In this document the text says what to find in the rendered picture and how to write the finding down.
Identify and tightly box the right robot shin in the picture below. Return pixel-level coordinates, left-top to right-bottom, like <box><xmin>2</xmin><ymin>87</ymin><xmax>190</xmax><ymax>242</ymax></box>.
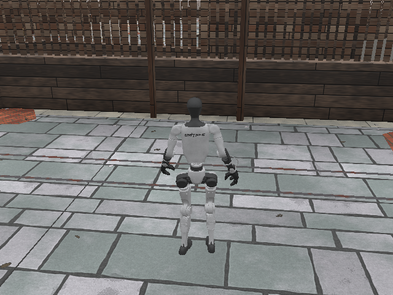
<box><xmin>206</xmin><ymin>203</ymin><xmax>216</xmax><ymax>245</ymax></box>

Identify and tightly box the robot left upper arm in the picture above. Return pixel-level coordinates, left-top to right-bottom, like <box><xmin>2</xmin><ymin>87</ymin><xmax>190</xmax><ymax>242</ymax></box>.
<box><xmin>165</xmin><ymin>124</ymin><xmax>182</xmax><ymax>157</ymax></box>

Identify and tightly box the robot right upper arm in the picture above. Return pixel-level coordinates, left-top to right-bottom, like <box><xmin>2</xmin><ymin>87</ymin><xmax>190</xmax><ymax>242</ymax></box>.
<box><xmin>208</xmin><ymin>124</ymin><xmax>227</xmax><ymax>158</ymax></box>

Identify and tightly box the right robot forearm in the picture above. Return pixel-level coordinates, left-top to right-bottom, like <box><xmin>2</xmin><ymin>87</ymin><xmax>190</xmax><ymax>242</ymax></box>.
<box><xmin>222</xmin><ymin>148</ymin><xmax>236</xmax><ymax>173</ymax></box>

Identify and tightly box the left robot forearm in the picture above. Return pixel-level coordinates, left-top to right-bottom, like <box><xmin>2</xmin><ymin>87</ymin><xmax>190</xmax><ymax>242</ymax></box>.
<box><xmin>161</xmin><ymin>148</ymin><xmax>172</xmax><ymax>167</ymax></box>

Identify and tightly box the right robot hand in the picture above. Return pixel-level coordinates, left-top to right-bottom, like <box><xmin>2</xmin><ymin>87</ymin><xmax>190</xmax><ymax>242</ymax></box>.
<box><xmin>225</xmin><ymin>170</ymin><xmax>239</xmax><ymax>186</ymax></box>

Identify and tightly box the left robot hand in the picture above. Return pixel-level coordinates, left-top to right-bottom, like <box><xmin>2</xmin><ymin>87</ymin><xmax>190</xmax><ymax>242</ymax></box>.
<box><xmin>161</xmin><ymin>164</ymin><xmax>175</xmax><ymax>175</ymax></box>

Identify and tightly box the left robot thigh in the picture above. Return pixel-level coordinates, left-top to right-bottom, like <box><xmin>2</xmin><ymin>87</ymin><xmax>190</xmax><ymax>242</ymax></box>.
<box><xmin>176</xmin><ymin>172</ymin><xmax>192</xmax><ymax>217</ymax></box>

